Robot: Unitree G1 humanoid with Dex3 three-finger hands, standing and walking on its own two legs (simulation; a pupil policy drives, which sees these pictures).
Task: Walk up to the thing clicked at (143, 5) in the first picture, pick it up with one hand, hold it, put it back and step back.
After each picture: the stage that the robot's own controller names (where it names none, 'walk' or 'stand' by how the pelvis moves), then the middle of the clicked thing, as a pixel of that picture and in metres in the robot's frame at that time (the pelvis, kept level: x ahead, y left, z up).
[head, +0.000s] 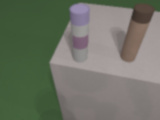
stand; (134, 36) +0.54 -0.19 +0.07
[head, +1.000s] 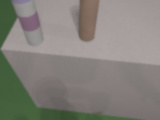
sink last; (88, 12) +0.58 +0.03 +0.10
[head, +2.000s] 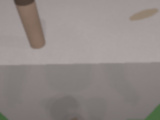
stand; (30, 20) +0.57 +0.23 +0.11
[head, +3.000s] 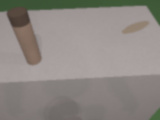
stand; (26, 39) +0.53 +0.25 +0.07
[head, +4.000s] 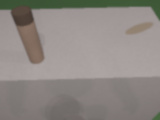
stand; (30, 38) +0.54 +0.24 +0.07
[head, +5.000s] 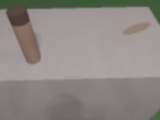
stand; (26, 38) +0.53 +0.25 +0.06
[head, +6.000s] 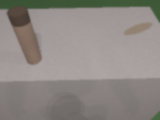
stand; (27, 38) +0.53 +0.25 +0.06
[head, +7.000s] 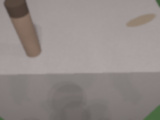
rise first; (25, 30) +0.54 +0.25 +0.07
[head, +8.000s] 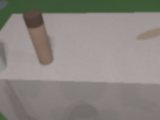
rise first; (40, 40) +0.54 +0.24 +0.07
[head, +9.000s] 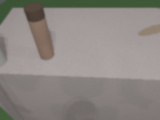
go down; (41, 34) +0.55 +0.23 +0.08
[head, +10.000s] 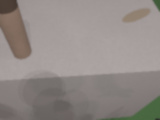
go down; (13, 28) +0.50 +0.22 +0.10
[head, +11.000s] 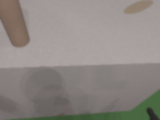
close in; (10, 14) +0.53 +0.22 +0.12
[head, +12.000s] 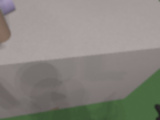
close in; out of the picture +0.54 +0.24 +0.14
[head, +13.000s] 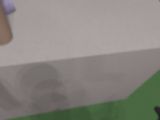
lift; out of the picture +0.53 +0.23 +0.14
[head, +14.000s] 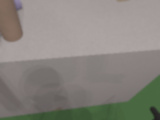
lift; (2, 5) +0.54 +0.22 +0.14
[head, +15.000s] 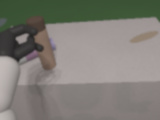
lift; (42, 45) +0.55 +0.21 +0.10
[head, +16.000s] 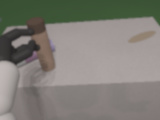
close; (42, 46) +0.54 +0.21 +0.09
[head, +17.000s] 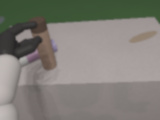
stand; (44, 45) +0.56 +0.21 +0.08
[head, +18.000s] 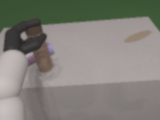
stand; (39, 47) +0.55 +0.21 +0.08
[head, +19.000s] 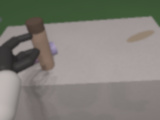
stand; (41, 46) +0.55 +0.22 +0.08
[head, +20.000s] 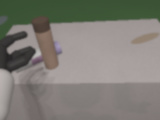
close; (46, 45) +0.56 +0.20 +0.08
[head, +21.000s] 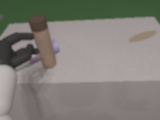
crouch; (44, 44) +0.56 +0.20 +0.08
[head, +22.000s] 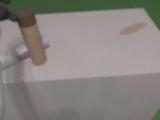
crouch; (33, 40) +0.56 +0.21 +0.08
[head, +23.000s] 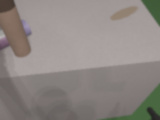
lower; (12, 27) +0.55 +0.21 +0.11
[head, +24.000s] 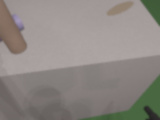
lower; (3, 22) +0.55 +0.22 +0.12
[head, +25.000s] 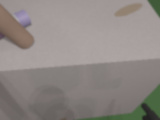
lower; (4, 22) +0.54 +0.24 +0.12
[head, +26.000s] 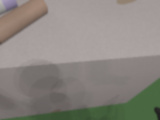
lower; (14, 21) +0.56 +0.21 +0.04
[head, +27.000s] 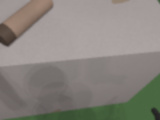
lower; (25, 17) +0.60 +0.17 +0.04
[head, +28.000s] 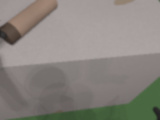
open; (30, 17) +0.61 +0.16 +0.04
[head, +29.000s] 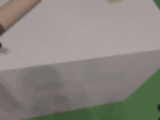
withdraw; (13, 10) +0.64 +0.20 +0.04
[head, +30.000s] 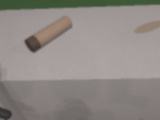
sink last; (50, 33) +0.66 +0.21 +0.02
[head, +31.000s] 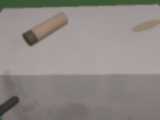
stand; (46, 28) +0.70 +0.25 +0.01
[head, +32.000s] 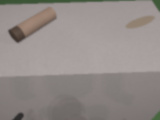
stand; (34, 23) +0.71 +0.27 +0.01
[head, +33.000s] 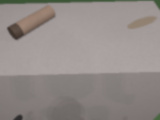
stand; (33, 21) +0.73 +0.27 +0.02
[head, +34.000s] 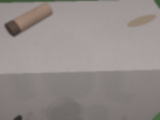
stand; (30, 18) +0.74 +0.29 +0.03
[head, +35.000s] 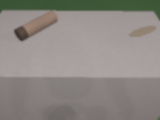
stand; (37, 25) +0.77 +0.28 -0.02
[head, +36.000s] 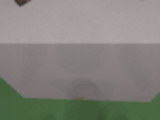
walk; out of the picture +0.88 +0.30 +0.00
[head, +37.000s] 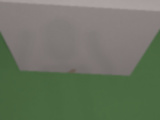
walk; out of the picture +1.20 +0.30 -0.01
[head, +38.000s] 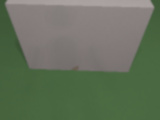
stand; out of the picture +1.42 +0.36 -0.02
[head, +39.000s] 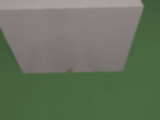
stand; out of the picture +1.41 +0.43 -0.03
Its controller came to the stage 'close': yes
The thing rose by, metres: 0.00
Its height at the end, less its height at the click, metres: -0.09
